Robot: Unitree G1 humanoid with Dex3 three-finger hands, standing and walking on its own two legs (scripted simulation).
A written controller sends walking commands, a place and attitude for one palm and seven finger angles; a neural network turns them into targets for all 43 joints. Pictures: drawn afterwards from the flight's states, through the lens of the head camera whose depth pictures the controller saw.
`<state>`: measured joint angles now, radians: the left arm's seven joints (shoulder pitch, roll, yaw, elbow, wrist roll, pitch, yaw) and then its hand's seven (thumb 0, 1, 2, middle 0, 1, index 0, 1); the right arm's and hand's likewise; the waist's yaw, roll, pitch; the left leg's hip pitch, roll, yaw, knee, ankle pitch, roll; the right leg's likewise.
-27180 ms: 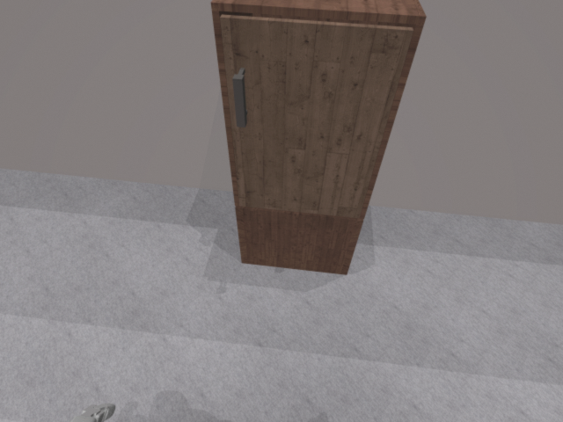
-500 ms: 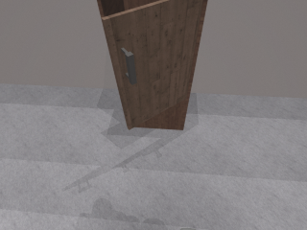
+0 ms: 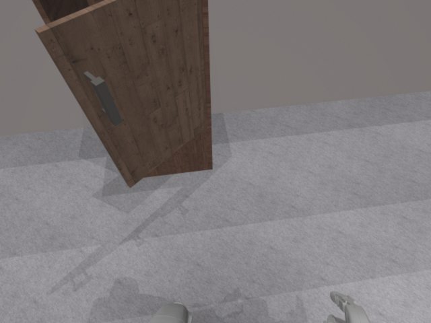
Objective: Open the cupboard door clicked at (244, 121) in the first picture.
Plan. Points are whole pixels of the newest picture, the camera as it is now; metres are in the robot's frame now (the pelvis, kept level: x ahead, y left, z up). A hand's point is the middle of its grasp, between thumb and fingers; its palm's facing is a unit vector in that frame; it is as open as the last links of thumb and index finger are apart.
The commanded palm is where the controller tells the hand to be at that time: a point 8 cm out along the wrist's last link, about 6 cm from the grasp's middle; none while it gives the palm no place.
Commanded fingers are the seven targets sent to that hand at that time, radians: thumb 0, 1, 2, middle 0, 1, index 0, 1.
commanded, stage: walk to a spot facing it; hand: left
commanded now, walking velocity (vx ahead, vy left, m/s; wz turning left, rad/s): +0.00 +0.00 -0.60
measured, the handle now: (102, 98) +0.55 +0.33 +0.04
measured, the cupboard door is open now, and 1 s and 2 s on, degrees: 39 39 39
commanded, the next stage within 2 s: none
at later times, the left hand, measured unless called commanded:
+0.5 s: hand (140, 281) +0.20 +0.20 -0.17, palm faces -0.33 -0.92 -0.23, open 7.4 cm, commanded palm none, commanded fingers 0.00 0.90 0.90 -0.20 -0.30 -0.20 -0.30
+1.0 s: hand (161, 262) +0.25 +0.16 -0.19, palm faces -0.54 -0.82 -0.18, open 7.4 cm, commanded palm none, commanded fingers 0.00 0.90 0.90 -0.20 -0.30 -0.20 -0.30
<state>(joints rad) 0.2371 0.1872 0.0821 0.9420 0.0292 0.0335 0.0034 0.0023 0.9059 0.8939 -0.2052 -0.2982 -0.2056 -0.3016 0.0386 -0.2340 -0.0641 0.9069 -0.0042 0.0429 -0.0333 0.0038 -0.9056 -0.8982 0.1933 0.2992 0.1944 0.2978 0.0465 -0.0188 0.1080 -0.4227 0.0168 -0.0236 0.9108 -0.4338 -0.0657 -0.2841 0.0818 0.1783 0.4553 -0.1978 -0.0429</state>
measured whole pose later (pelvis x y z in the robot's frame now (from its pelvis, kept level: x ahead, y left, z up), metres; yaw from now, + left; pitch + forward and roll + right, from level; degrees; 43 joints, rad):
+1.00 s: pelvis +0.07 +0.04 -0.01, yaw -36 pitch +2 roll -2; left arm 0.18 0.25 0.08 0.90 0.02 0.08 -0.02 0.01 0.91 0.89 -0.20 -0.30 -0.20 -0.30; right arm 0.19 -0.19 -0.02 0.88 -0.03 0.00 -0.03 0.00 -0.90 -0.90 0.20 0.30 0.20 0.30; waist 0.01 -0.05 0.08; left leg -0.30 0.05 0.07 0.59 -0.32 0.02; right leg -0.44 0.05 0.09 0.94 -0.50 0.04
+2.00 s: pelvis +0.22 -0.15 +0.00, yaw -73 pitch +2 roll -1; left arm 0.16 0.25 0.10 0.92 0.04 0.03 -0.06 0.01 0.91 0.90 -0.20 -0.30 -0.20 -0.30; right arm 0.36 -0.16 -0.02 0.98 -0.03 -0.07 -0.02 0.00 -0.90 -0.90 0.20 0.30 0.20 0.30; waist 0.00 -0.03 0.05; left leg -0.10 0.10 0.25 0.37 -0.28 -0.01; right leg -0.62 -0.09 -0.06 1.04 -0.20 0.02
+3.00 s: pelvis +0.29 -0.55 +0.00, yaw -77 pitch +1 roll -2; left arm 0.15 0.18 0.06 0.96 0.02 0.03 0.01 0.00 0.91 0.89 -0.20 -0.30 -0.20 -0.30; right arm 0.27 -0.18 -0.04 1.02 -0.02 0.01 -0.02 0.00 -0.93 -0.90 0.20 0.30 0.20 0.30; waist -0.02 -0.02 0.05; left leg -0.31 -0.05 -0.02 0.46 -0.17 0.07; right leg -0.50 -0.06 0.02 0.98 -0.37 0.07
